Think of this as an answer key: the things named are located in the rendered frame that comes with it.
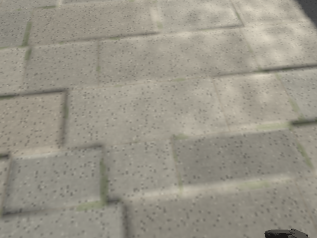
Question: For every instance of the robot right hand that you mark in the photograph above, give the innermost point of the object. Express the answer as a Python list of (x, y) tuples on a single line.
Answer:
[(285, 233)]

